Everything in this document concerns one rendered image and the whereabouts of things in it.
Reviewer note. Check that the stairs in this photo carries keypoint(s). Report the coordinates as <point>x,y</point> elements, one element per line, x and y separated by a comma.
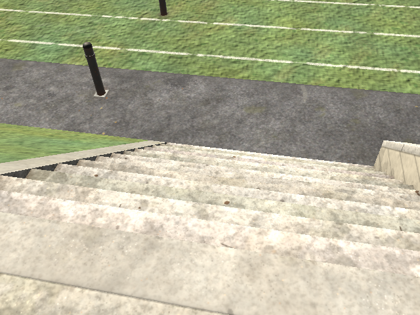
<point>326,211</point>

